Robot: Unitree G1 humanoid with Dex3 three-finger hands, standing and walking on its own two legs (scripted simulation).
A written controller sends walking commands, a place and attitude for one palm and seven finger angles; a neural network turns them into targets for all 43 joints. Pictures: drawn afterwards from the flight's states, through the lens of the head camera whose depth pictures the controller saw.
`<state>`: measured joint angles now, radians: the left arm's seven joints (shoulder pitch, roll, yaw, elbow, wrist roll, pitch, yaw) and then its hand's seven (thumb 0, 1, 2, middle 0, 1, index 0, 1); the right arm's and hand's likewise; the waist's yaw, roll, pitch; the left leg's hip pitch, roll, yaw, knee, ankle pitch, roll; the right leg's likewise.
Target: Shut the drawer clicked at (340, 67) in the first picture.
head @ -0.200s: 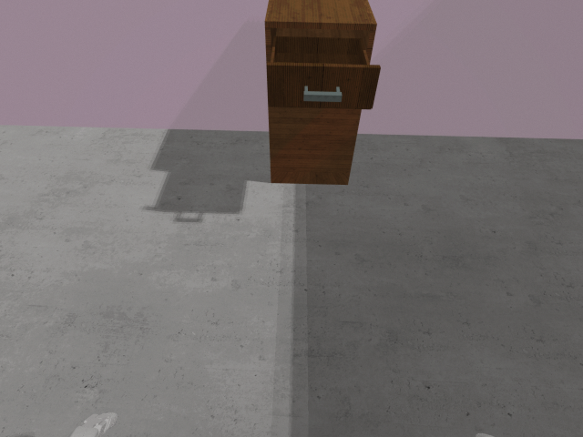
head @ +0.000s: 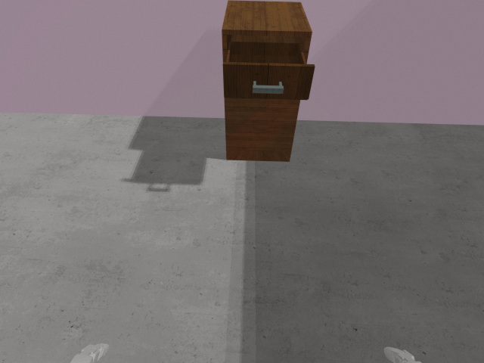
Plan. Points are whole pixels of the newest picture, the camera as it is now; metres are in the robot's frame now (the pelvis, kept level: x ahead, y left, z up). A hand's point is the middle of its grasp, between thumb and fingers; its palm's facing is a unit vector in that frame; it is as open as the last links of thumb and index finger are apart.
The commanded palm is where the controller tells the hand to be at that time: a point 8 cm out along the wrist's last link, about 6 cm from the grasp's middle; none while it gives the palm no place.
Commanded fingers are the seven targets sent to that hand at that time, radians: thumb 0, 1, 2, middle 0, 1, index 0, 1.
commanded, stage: stand and wait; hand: left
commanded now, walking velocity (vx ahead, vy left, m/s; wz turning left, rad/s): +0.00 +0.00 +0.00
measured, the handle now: (267, 86) +1.10 -0.03 -0.09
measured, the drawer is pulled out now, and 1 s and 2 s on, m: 0.29 0.29 0.29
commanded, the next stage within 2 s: look at it before walking up in 0.66 s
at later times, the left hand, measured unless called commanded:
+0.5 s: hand out of the picture +0.04 +0.23 -0.15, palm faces -0.03 -0.94 -0.34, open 7.4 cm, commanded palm none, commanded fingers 0.00 0.90 0.90 -0.20 -0.30 -0.20 -0.30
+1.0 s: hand out of the picture +0.04 +0.24 -0.15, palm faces -0.04 -0.95 -0.32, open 7.4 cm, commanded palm none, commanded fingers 0.00 0.90 0.90 -0.20 -0.30 -0.20 -0.30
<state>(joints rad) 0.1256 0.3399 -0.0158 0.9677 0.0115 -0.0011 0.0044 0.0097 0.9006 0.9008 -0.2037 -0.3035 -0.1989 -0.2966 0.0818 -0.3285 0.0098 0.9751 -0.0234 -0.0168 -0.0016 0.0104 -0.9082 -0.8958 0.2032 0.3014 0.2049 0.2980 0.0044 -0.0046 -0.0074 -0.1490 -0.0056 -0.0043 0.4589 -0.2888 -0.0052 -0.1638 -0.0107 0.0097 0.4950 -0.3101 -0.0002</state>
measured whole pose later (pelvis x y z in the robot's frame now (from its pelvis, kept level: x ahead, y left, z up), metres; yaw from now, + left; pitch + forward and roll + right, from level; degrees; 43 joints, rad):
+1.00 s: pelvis -0.03 -0.01 +0.01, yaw -1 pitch -2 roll +0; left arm 0.15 0.34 -0.01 1.09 0.01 -0.01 0.00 0.01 0.90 0.90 -0.20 -0.30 -0.20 -0.30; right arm 0.15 -0.33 0.01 1.12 -0.02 -0.02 0.00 0.01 -0.91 -0.90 0.20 0.30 0.20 0.30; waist 0.00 -0.01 0.01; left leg -0.14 0.02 0.00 0.37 -0.20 -0.02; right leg -0.15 0.01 0.02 0.39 -0.20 -0.01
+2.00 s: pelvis +0.10 -0.07 +0.01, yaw -17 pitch +0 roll +0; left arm 0.44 0.13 0.03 1.06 0.02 -0.06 0.00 0.01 0.90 0.90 -0.20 -0.30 -0.20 -0.30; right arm 0.18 -0.20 -0.06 1.00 -0.03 -0.02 0.02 0.01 -0.91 -0.90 0.20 0.30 0.20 0.30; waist 0.02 0.01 0.01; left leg -0.62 0.13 0.04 1.09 -0.17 -0.06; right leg -0.10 0.08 0.01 0.35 -0.25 -0.08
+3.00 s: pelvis +0.47 -0.17 -0.03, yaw -45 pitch -2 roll -1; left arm 0.12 0.17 0.06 0.93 0.01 -0.04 -0.02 0.01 0.91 0.90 -0.20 -0.30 -0.20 -0.30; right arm 0.47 -0.10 -0.03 1.09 -0.01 -0.01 -0.01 0.01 -0.91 -0.90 0.20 0.30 0.20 0.30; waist -0.04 -0.01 0.11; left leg -0.24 0.15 0.19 1.26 -0.51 -0.04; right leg -0.39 0.05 -0.16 0.68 -0.25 -0.14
